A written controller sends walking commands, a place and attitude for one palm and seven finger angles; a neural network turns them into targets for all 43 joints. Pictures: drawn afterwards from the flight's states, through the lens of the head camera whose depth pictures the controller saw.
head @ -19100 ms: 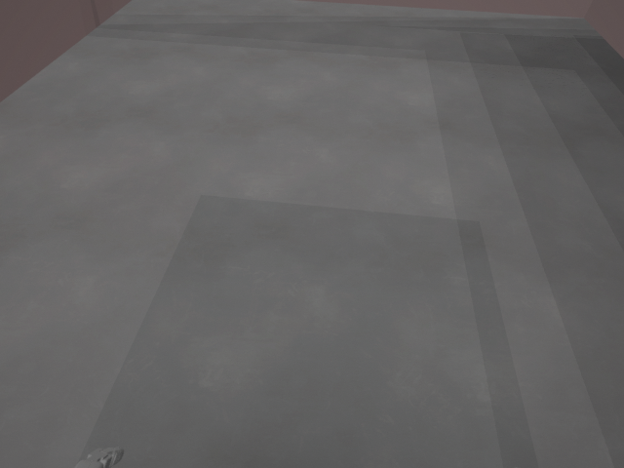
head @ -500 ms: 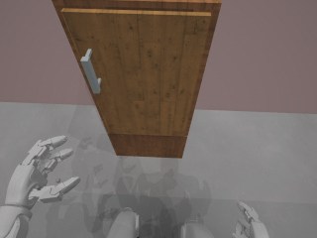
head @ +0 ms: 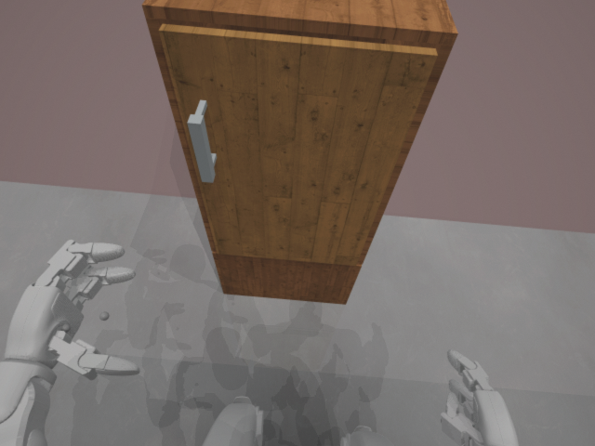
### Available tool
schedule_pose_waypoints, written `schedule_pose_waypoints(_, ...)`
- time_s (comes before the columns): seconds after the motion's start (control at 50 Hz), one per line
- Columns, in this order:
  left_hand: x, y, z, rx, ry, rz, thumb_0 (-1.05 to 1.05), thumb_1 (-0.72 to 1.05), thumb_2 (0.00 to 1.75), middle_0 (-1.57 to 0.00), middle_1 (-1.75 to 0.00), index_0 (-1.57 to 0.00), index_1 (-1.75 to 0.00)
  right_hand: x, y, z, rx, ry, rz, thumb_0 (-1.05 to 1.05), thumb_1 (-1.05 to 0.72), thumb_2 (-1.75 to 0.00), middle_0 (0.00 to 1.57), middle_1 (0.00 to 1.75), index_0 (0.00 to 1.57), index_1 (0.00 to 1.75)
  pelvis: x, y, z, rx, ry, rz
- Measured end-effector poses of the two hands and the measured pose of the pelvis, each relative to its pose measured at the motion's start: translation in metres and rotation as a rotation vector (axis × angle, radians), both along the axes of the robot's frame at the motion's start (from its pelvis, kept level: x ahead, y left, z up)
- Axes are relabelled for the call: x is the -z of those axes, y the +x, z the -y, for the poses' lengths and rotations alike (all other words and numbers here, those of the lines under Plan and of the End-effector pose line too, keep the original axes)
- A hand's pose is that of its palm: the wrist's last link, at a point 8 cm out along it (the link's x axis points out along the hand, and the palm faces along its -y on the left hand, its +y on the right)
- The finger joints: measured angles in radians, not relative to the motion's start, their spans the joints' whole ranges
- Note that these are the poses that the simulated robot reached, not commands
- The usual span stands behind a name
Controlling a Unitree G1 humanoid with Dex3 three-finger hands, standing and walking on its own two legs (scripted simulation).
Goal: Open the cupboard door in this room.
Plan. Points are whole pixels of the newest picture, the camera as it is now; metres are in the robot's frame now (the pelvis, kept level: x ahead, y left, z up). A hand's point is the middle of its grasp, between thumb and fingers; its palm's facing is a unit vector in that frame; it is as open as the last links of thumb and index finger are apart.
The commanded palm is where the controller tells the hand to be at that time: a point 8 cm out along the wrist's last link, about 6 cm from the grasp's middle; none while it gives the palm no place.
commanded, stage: raise the hand with hooked fingers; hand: left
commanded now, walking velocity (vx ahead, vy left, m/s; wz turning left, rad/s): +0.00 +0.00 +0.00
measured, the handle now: (205, 143) +0.56 +0.20 +0.04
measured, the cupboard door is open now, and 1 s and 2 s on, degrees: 0 0 0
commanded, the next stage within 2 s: move the hooked fingers beside the handle in 0.84 s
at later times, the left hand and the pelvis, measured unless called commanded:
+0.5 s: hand (97, 279) +0.29 +0.27 +0.06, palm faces -0.01 -1.00 -0.06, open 14.0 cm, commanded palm +0.26 +0.31 +0.06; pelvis +0.00 -0.01 +0.01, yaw -1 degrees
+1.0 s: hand (105, 283) +0.29 +0.26 +0.06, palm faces +0.01 -1.00 -0.06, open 14.0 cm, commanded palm +0.27 +0.30 +0.06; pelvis +0.00 -0.02 +0.01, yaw +0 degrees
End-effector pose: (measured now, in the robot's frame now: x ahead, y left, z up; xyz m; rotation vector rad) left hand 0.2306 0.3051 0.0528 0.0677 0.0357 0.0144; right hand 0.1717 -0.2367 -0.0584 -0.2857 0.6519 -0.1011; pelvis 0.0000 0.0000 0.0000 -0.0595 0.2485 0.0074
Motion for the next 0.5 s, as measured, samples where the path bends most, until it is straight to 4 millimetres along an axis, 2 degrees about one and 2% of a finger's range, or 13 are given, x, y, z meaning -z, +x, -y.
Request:
schedule_pose_waypoints(0.08,-0.002,0.004,-0.008,-0.004,-0.004,-0.003,-0.01,-0.44,0.33,-0.29,-1.16,-0.29,-1.15,-0.001,0.003,-0.007,-0.023,0.006,-0.004,0.01,-0.91,-0.9,0.21,0.3,0.2,0.3,-0.001,0.0,-0.001,-0.004,-0.003,0.002)
schedule_pose_waypoints(0.18,-0.006,0.012,-0.015,0.001,-0.004,0.002,-0.01,-0.48,0.31,-0.3,-1.18,-0.3,-1.18,0.002,-0.003,-0.006,-0.02,0.001,-0.035,0.01,-0.91,-0.9,0.21,0.3,0.21,0.3,-0.003,0.0,-0.001,-0.005,-0.005,0.005)
schedule_pose_waypoints(0.38,-0.015,0.033,-0.022,0.01,-0.002,0.003,-0.01,-0.5,0.3,-0.3,-1.2,-0.3,-1.19,0.006,-0.032,0.014,0.042,-0.023,-0.115,0.01,-0.91,-0.9,0.21,0.3,0.2,0.3,-0.006,0.001,0.003,0.003,0.0,0.007)
schedule_pose_waypoints(0.5,-0.015,0.039,-0.017,0.025,-0.012,-0.004,-0.01,-0.5,0.3,-0.3,-1.2,-0.3,-1.19,0.006,-0.045,0.026,0.076,-0.029,-0.14,0.01,-0.91,-0.9,0.21,0.3,0.2,0.3,-0.008,0.002,0.005,0.011,0.006,0.001)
